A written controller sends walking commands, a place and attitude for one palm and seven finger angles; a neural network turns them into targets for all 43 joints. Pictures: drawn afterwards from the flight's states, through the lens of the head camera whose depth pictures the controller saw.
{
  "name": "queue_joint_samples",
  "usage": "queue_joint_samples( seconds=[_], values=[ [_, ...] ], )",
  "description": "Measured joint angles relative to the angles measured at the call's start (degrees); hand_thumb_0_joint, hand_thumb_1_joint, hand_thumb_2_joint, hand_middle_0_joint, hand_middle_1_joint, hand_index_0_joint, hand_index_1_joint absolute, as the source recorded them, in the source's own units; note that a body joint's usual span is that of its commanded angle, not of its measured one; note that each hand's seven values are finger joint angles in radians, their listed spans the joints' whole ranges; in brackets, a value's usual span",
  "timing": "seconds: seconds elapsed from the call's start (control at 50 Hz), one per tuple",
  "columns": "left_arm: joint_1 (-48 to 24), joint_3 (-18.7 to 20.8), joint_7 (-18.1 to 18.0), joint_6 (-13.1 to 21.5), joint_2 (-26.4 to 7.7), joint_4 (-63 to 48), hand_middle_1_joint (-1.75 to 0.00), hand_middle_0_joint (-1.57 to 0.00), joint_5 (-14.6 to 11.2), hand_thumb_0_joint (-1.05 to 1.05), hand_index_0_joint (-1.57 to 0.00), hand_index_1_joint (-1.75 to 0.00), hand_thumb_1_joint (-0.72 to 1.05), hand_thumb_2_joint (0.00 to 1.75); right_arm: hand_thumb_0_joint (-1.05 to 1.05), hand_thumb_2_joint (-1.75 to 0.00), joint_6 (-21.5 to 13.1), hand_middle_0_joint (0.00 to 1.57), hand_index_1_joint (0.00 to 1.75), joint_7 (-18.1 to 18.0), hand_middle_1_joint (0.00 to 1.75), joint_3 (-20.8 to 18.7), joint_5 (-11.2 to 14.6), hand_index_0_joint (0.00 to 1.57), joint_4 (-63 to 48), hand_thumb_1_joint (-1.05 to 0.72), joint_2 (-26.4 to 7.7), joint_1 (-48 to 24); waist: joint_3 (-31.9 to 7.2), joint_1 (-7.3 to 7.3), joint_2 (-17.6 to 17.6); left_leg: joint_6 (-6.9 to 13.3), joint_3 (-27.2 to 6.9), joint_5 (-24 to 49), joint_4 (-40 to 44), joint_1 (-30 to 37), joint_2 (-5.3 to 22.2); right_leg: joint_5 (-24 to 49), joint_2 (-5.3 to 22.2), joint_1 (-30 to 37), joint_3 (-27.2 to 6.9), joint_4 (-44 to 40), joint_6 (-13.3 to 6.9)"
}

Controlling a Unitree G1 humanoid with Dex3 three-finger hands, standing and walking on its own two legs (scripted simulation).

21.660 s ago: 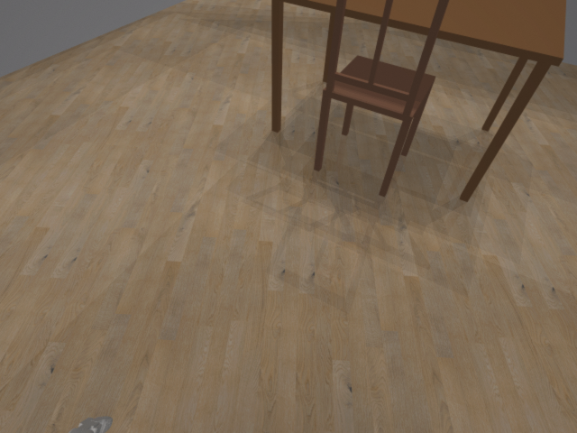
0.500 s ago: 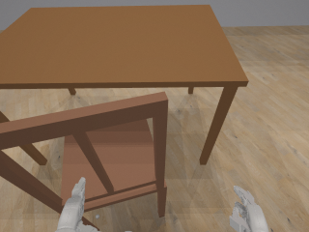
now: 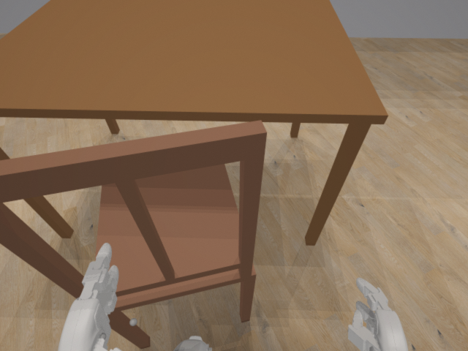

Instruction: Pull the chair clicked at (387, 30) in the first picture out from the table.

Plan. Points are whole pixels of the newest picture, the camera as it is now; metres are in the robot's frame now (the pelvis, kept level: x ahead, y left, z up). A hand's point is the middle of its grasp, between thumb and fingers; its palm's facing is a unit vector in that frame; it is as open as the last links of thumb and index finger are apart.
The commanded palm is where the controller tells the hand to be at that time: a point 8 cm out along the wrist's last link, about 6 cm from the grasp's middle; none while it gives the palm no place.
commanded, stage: draw the hand back to the body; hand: left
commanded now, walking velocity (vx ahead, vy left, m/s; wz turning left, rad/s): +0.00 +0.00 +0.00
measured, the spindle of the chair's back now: (152, 238) +0.31 +0.16 +0.02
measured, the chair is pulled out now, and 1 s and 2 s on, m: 0.19 0.19 0.19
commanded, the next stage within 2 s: step back with the hand held close in 1.40 s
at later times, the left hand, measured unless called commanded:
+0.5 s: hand (68, 305) +0.17 +0.21 +0.11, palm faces +0.22 -0.91 -0.36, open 16.3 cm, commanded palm +0.13 +0.26 +0.15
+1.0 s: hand (25, 279) +0.18 +0.25 +0.16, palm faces +0.34 -0.82 -0.46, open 9.4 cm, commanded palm +0.17 +0.30 +0.24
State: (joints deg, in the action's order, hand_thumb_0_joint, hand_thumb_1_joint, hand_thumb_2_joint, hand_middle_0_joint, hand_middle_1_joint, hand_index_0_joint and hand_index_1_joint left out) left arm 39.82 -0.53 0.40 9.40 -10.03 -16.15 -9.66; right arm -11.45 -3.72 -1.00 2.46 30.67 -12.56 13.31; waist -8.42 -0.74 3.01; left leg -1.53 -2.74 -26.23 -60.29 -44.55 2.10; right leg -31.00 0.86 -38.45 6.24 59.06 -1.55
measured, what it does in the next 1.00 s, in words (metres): rises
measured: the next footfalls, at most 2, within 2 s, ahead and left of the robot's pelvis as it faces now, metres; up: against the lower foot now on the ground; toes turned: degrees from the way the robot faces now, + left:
none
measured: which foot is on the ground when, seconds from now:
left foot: down 0.00-1.00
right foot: down 0.00-1.00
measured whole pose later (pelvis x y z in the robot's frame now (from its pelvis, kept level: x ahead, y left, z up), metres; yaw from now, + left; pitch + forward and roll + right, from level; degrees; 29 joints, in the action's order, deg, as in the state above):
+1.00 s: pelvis +0.04 +0.00 +0.06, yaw +0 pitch -4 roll +0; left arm 37.5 10.2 -9.2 -7.6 -22.5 -26.4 -5.7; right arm -11.6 -5.7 3.5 1.5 37.0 -13.3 7.5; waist 2.5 5.7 4.3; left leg -1.1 -1.0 -17.6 -31.9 -10.4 1.0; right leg -21.3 1.1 -4.7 5.3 30.1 -0.7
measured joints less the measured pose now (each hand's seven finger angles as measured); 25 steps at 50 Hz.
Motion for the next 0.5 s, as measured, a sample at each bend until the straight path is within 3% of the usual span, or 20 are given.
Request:
queue_joint_samples(
  seconds=[0.06,0.12,0.24,0.34,0.42,0.5],
  values=[
    [-1.45,2.23,3.01,8.38,-0.3,-0.02,0.0,0.0,-1.22,-0.02,0.0,0.0,-0.54,0.21,0.01,-0.9,-0.48,0.2,0.3,1.23,0.3,-0.55,0.21,0.21,1.34,-0.9,0.51,-1.23,-0.03,0.16,0.11,-0.11,-0.03,-0.59,-2.38,-2.52,0.29,-0.59,-0.21,-2.6,-0.08,2.45,-0.13],
    [-2.51,4.24,6.35,11.02,-1.2,0.05,0.0,0.0,-2.45,-0.02,0.0,0.0,-0.54,0.21,0.01,-0.9,0.56,0.2,0.3,1.8,0.3,-0.76,0.75,0.21,1.8,-0.9,1.02,-2.32,0.46,0.27,0.36,-0.2,0.12,-0.98,-3.86,-3.58,0.55,-0.95,-0.41,-3.84,-0.31,4.05,-0.21],
    [-0.26,6.55,7.46,5.3,-3.01,-2.3,0.0,0.0,-5.31,-0.02,0.0,0.0,-0.55,0.21,0.02,-0.9,1.98,0.2,0.3,0.42,0.3,0.16,1.75,0.2,1.3,-0.9,1.49,-2.03,1.14,0.11,1.03,-0.11,0.37,-0.09,-1.22,0.07,0.58,0.06,-0.51,-0.3,-0.5,1.37,-0.08],
    [0.65,8.24,7.2,4.99,-3.8,-4.62,-0.01,-0.01,-6.43,-0.02,-0.01,-0.01,-0.52,0.22,0.02,-0.9,0.23,0.2,0.3,-0.3,0.3,0.65,2.01,0.2,1.72,-0.9,0.82,-1.26,1.4,0.3,1.23,-0.01,0.03,1.21,2.3,3.8,0.48,1.58,-0.59,3.78,-0.07,-2.69,0.01],
    [-0.56,7.99,-1.38,-2.3,-7.01,-5.74,-0.03,-0.02,1.42,-0.02,-0.02,-0.02,-0.44,0.26,0.02,-0.9,3.12,0.2,0.3,-1.89,0.3,0.71,1.14,0.2,1.24,-0.9,0.15,-1.41,3.12,1.59,1.26,-0.03,0.73,2.54,6.74,9.52,0.68,3.33,-0.86,9.24,-0.66,-7.31,0.03],
    [-0.01,7.81,-7.03,-7.46,-7.67,-6.28,-0.05,-0.04,4.31,-0.02,-0.03,-0.05,-0.33,0.31,0.02,-0.9,4.89,0.2,0.3,-2.87,0.3,1.27,0.55,0.2,1.08,-0.9,-0.51,-2.05,4.68,1.88,1.63,0.4,1.53,4.31,12.31,15.68,0.42,5.43,-0.72,15.18,-1.27,-13.0,0.51]
  ],
)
